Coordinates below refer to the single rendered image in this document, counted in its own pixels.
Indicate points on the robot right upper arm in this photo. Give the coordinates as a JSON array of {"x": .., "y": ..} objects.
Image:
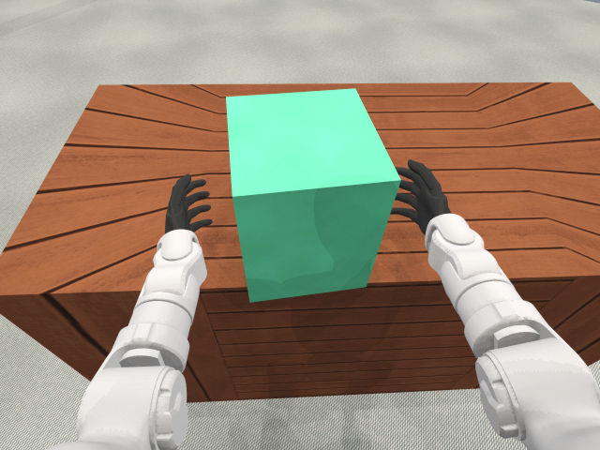
[{"x": 539, "y": 393}]

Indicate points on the robot left upper arm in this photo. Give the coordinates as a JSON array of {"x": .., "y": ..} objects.
[{"x": 133, "y": 408}]

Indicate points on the left robot hand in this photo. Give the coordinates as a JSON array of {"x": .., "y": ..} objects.
[{"x": 178, "y": 216}]

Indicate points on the left robot forearm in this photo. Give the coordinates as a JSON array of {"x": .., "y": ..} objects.
[{"x": 157, "y": 333}]

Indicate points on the right robot forearm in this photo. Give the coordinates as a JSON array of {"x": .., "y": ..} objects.
[{"x": 493, "y": 313}]

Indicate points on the right robot hand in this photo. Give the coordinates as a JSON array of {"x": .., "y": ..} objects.
[{"x": 429, "y": 201}]

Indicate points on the pedestal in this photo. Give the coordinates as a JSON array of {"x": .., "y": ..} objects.
[{"x": 519, "y": 161}]

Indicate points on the carton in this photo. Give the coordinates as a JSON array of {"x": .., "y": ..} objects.
[{"x": 312, "y": 188}]

